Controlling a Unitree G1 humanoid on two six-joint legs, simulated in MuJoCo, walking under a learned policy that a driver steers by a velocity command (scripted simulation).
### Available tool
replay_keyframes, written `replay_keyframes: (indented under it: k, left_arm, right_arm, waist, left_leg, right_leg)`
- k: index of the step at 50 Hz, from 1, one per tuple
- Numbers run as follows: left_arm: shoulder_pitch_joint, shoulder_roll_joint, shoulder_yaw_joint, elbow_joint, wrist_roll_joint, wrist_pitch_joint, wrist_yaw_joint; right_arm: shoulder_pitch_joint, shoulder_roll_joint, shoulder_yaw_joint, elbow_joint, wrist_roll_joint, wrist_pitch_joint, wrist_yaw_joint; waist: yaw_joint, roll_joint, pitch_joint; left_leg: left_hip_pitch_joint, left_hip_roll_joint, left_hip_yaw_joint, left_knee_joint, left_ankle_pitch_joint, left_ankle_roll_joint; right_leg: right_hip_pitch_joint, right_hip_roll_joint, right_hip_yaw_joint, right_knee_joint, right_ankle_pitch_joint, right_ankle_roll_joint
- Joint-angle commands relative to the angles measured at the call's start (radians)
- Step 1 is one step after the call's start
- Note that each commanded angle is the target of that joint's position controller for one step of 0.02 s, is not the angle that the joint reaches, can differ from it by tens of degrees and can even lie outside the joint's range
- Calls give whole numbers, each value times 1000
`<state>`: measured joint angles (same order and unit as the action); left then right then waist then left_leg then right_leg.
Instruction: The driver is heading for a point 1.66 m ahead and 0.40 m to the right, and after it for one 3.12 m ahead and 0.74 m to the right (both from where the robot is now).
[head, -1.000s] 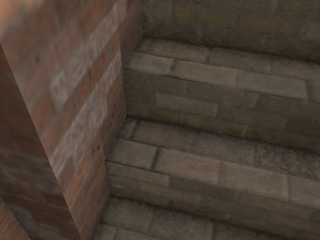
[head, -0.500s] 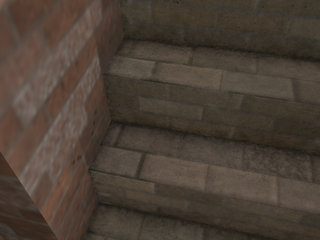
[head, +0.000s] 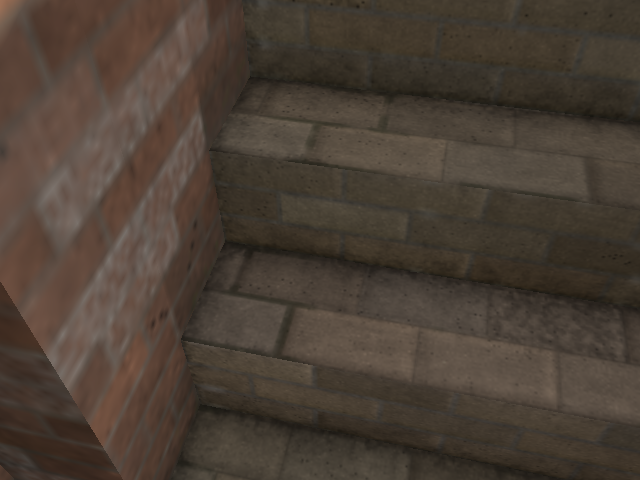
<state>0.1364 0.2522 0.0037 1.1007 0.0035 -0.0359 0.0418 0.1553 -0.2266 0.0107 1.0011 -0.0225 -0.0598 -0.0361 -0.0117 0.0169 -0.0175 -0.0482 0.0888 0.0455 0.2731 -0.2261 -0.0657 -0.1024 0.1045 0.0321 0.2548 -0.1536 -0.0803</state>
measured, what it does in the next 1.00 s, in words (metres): stands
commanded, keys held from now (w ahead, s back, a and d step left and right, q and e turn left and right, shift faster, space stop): w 1.00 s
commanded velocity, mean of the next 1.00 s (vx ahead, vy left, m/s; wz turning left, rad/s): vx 0.32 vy -0.05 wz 0.00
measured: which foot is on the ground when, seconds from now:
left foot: down 0.00-1.00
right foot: down 0.00-1.00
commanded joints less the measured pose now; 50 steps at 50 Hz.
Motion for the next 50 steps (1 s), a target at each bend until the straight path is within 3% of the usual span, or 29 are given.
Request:
replay_keyframes:
  k: [1, 20, 22, 50]
  left_arm:
    - [-36, 121, 15, -40, 1, -8, 0]
    - [-61, 134, 8, -41, 0, -12, 2]
    - [-67, 145, 9, -41, 3, -14, 5]
    - [-74, 154, 4, -33, 2, -12, 3]
  right_arm:
    - [-33, -107, -20, -49, 1, -17, -3]
    - [-41, -114, -22, -56, 3, -20, -1]
    - [-32, -115, -23, -54, 12, -30, -4]
    - [-23, -123, -25, -65, 9, -29, -1]
  waist:
    - [-1, 10, -10]
    - [-3, 5, -34]
    - [-2, 4, -31]
    - [0, 9, -40]
  left_leg:
    - [-47, 64, -54, -42, 91, 35]
    - [-34, 63, -54, -42, 134, 33]
    - [-40, 68, -54, -41, 143, 35]
    - [-30, 75, -54, -51, 144, 35]
  right_leg:
    - [39, -164, 125, -27, 256, 3]
    - [69, -176, 128, -12, 347, 2]
    - [75, -185, 136, -17, 383, -10]
    - [78, -187, 140, -21, 374, -10]
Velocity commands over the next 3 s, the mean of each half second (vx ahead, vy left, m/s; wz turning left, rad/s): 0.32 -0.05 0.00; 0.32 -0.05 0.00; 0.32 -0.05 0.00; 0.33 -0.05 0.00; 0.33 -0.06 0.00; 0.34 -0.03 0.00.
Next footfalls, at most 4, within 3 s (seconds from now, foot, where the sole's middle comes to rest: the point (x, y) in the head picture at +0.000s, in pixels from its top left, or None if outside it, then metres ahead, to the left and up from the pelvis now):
none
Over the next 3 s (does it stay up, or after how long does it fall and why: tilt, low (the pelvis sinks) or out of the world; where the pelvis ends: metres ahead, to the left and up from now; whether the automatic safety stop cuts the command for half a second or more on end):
stays up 0.01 0.02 0.00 its command is cut before an obstacle from the start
